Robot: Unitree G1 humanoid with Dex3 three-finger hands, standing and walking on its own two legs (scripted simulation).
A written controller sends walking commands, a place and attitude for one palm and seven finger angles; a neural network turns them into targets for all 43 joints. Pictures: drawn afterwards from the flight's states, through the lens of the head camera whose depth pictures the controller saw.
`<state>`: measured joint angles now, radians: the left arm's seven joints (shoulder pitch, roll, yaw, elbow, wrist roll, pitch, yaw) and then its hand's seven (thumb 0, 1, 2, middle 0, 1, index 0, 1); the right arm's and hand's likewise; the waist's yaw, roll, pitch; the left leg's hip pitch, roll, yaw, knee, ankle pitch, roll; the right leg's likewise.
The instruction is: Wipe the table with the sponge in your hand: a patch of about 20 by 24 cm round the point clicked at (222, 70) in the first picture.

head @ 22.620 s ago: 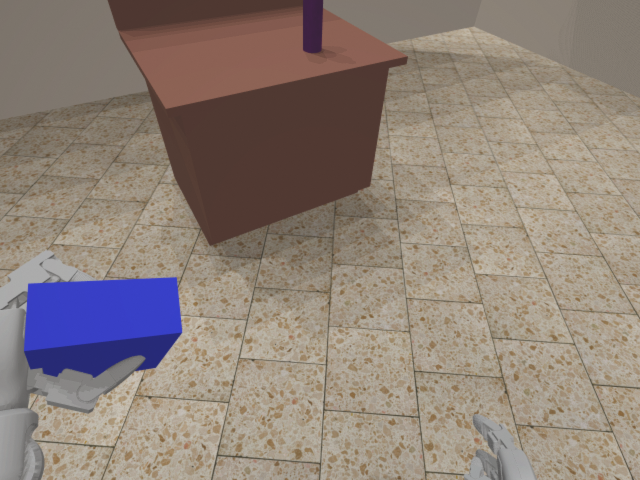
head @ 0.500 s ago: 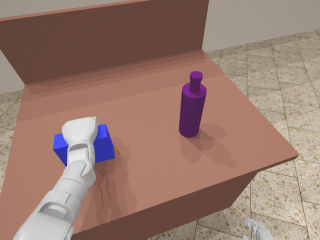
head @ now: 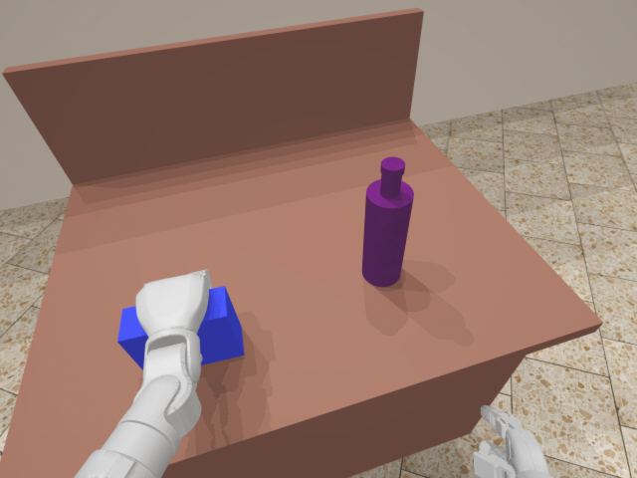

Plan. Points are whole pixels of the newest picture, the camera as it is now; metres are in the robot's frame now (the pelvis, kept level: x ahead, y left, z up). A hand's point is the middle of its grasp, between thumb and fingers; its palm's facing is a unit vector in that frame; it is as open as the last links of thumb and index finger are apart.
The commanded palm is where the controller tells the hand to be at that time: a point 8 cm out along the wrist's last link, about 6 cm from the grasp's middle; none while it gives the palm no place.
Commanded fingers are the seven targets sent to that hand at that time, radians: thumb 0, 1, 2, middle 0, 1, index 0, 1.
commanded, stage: wipe back along the middle lane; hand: left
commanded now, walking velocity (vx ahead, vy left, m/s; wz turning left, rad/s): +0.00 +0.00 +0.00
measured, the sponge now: (190, 339) +0.30 +0.23 -0.02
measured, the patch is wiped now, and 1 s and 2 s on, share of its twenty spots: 0.85 0.95 0.95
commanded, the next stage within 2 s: slide across to the third lane in 1.32 s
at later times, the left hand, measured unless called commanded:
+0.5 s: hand (189, 349) +0.27 +0.21 +0.01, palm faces -0.02 -0.03 -1.00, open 9.5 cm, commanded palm +0.23 +0.19 +0.04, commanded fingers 0.00 0.10 1.30 -1.20 -1.60 -1.20 -1.60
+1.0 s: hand (188, 351) +0.27 +0.21 +0.01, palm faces -0.02 -0.05 -1.00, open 9.4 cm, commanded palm +0.23 +0.20 +0.04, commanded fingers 0.00 0.10 1.30 -1.20 -1.60 -1.20 -1.60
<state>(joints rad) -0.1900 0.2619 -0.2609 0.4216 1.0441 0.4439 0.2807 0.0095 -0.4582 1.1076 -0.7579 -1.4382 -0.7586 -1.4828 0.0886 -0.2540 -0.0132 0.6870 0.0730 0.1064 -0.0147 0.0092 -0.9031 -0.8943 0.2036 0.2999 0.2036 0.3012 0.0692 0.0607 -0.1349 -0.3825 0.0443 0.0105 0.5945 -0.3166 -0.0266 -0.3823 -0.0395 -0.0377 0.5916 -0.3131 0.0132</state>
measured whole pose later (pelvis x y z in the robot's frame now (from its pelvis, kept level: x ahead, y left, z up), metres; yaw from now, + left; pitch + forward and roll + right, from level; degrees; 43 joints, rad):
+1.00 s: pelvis -0.01 -0.01 +0.00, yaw +0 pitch +4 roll +0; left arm -0.06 0.25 -0.27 0.28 1.05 0.46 0.26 0.01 -0.46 1.10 -0.75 -1.44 -0.77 -1.47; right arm 0.08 -0.25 0.00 0.67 0.08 0.08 -0.02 0.01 -0.90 -0.89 0.20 0.30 0.20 0.30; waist 0.08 0.06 -0.12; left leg -0.36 0.05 0.01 0.61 -0.31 -0.04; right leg -0.38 -0.03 -0.03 0.63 -0.32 0.00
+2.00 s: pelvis -0.02 -0.01 +0.00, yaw +1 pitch +3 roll +0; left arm -0.21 0.17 -0.41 0.41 1.03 0.50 0.26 -0.01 -0.47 1.10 -0.77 -1.43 -0.79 -1.43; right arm 0.03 -0.22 0.00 0.71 0.08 0.09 0.01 0.01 -0.90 -0.89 0.20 0.30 0.20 0.30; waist 0.10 0.07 -0.10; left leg -0.33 0.05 -0.01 0.57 -0.28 -0.04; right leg -0.34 -0.04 -0.05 0.59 -0.30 -0.01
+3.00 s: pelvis -0.03 -0.02 +0.00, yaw +0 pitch +3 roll +0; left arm -0.31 0.12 -0.43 0.56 1.01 0.51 0.31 -0.01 -0.47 1.10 -0.78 -1.44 -0.80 -1.42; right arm 0.05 -0.22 -0.02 0.73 0.08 0.12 0.02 0.01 -0.90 -0.89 0.20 0.30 0.20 0.30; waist 0.09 0.06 -0.12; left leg -0.35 0.05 -0.01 0.56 -0.27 -0.05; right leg -0.36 -0.03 -0.05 0.60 -0.29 -0.01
